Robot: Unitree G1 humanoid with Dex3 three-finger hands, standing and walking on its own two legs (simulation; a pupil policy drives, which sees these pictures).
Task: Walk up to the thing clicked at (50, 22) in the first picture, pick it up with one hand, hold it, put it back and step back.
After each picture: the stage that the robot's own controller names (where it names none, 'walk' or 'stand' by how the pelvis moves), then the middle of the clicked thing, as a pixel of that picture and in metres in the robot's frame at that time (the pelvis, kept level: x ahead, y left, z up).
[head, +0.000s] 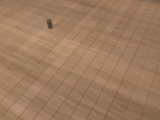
stand; (49, 24) +1.80 +0.44 -0.72
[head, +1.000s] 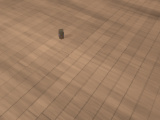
walk; (61, 34) +1.68 +0.20 -0.70
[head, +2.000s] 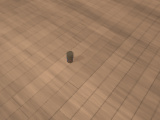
walk; (70, 57) +1.11 +0.09 -0.71
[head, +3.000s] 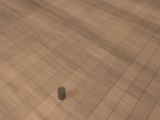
walk; (61, 93) +0.70 +0.16 -0.70
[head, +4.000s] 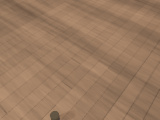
stand; (55, 118) +0.51 +0.19 -0.71
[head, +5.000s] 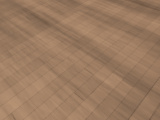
stand; out of the picture +0.45 +0.16 -0.71
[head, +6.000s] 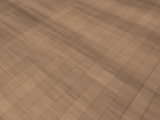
stand; out of the picture +0.40 +0.20 -0.71
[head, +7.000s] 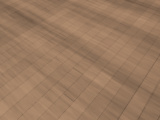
stand; out of the picture +0.39 +0.20 -0.72
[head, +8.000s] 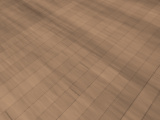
stand; out of the picture +0.41 +0.18 -0.71
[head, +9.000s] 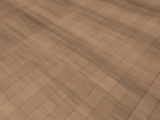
stand; out of the picture +0.40 +0.19 -0.72
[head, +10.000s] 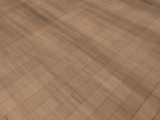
stand; out of the picture +0.37 +0.18 -0.72
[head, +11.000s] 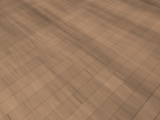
stand; out of the picture +0.38 +0.18 -0.72
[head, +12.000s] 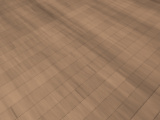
stand; out of the picture +0.41 +0.17 -0.71
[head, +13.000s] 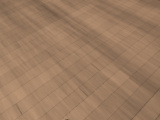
walk; out of the picture +0.44 +0.16 -0.71
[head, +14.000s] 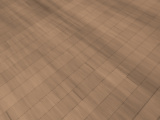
sink last; out of the picture +0.32 +0.22 -0.69
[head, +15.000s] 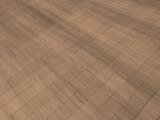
walk; out of the picture +0.38 +0.24 -0.72
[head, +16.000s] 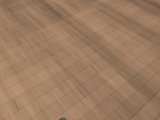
stand; out of the picture +0.47 +0.15 -0.71
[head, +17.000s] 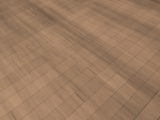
stand; out of the picture +0.40 +0.19 -0.71
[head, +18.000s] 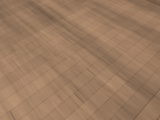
stand; out of the picture +0.39 +0.18 -0.73
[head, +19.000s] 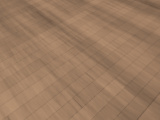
stand; out of the picture +0.37 +0.19 -0.73
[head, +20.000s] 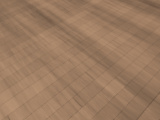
stand; out of the picture +0.37 +0.19 -0.73
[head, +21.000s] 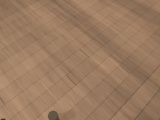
go down; (53, 117) +0.40 +0.19 -0.68
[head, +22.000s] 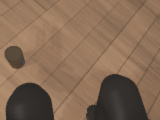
go down; (15, 58) +0.46 +0.23 -0.29
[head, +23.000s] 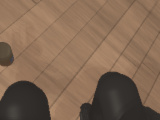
close in; (3, 55) +0.46 +0.24 -0.27
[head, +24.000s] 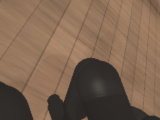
close in; out of the picture +0.44 +0.28 -0.22
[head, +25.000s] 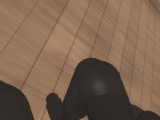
close; out of the picture +0.43 +0.27 -0.23
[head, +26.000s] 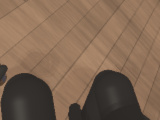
lift; out of the picture +0.35 +0.24 -0.20
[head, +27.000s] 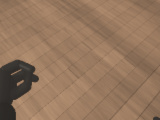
lift; out of the picture +0.30 +0.21 -0.58
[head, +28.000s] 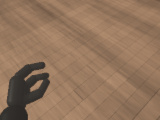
close; out of the picture +0.28 +0.21 -0.68
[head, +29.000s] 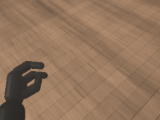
stand; out of the picture +0.28 +0.21 -0.68
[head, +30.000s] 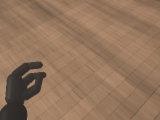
stand; out of the picture +0.28 +0.21 -0.68
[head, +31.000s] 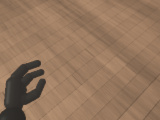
stand; out of the picture +0.29 +0.20 -0.64
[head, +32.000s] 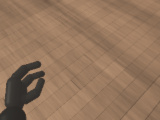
stand; out of the picture +0.29 +0.21 -0.65
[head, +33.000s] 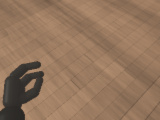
stand; out of the picture +0.29 +0.21 -0.65
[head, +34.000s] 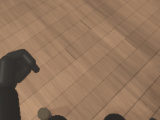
crouch; (44, 114) +0.32 +0.21 -0.53
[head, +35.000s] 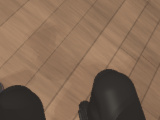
lower; out of the picture +0.34 +0.25 -0.27
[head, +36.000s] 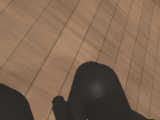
lower; out of the picture +0.32 +0.27 -0.24
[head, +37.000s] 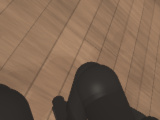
lower; out of the picture +0.32 +0.28 -0.24
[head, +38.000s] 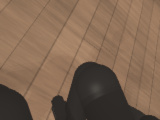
lower; out of the picture +0.32 +0.28 -0.24
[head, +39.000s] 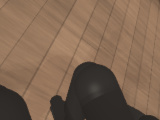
lower; out of the picture +0.32 +0.28 -0.24
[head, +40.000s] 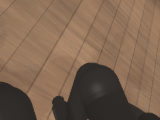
open; out of the picture +0.32 +0.28 -0.25
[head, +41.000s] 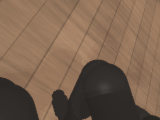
stand; out of the picture +0.32 +0.28 -0.24
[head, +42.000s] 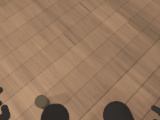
walk; (43, 102) +0.33 +0.22 -0.48
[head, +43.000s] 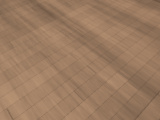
stand; out of the picture +0.28 +0.20 -0.66
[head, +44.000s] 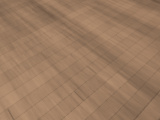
stand; out of the picture +0.29 +0.21 -0.67
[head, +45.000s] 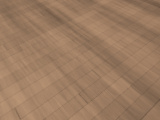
stand; out of the picture +0.30 +0.19 -0.71
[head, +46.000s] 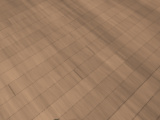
walk; out of the picture +0.35 +0.16 -0.70
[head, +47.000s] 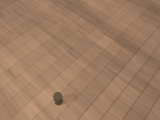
walk; (58, 98) +0.53 +0.17 -0.70
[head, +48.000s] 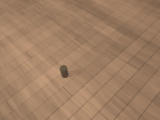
walk; (64, 71) +0.87 +0.26 -0.70
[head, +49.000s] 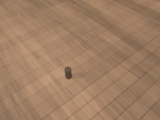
stand; (68, 73) +0.96 +0.17 -0.72
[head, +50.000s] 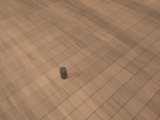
stand; (63, 73) +0.96 +0.21 -0.73
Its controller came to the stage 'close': yes
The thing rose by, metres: 0.06
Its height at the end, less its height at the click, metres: +0.00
